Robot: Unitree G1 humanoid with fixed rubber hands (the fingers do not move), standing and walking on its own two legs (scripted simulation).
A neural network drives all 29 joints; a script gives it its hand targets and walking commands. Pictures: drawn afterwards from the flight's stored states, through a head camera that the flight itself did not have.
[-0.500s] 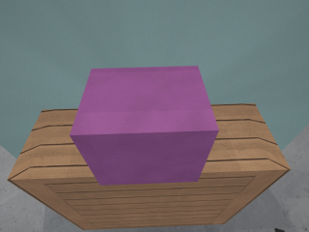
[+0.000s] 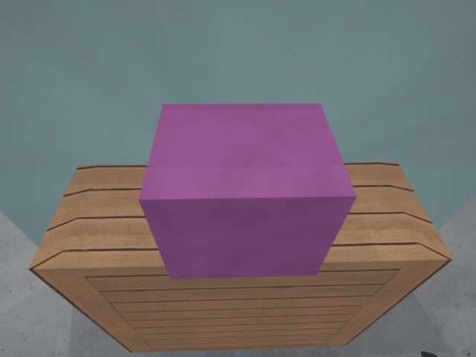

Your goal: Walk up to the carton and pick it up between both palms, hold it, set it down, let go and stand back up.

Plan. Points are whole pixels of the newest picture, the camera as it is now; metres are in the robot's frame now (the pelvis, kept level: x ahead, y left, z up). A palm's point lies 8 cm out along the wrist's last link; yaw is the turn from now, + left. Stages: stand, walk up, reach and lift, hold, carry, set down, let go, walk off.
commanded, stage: walk up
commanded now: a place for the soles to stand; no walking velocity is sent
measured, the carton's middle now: (243, 193) +0.39 +0.01 +0.08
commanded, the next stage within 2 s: reach and lift in 1.24 s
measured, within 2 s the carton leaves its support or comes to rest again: neither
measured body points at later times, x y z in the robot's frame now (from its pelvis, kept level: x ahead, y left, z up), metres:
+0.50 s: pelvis +0.01 +0.00 +0.00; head +0.03 +0.00 +0.45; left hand +0.10 +0.34 -0.09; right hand +0.11 -0.33 -0.08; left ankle +0.03 +0.13 -0.72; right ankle +0.04 -0.12 -0.72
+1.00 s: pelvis +0.02 +0.00 +0.00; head +0.05 +0.01 +0.45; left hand +0.12 +0.34 -0.09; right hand +0.13 -0.33 -0.08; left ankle +0.03 +0.13 -0.72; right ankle +0.04 -0.12 -0.72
